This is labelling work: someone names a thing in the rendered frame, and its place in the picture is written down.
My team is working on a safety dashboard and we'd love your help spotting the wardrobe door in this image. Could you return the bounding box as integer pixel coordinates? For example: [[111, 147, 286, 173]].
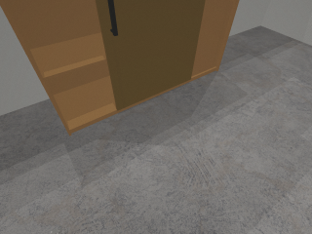
[[95, 0, 206, 111], [191, 0, 234, 76]]

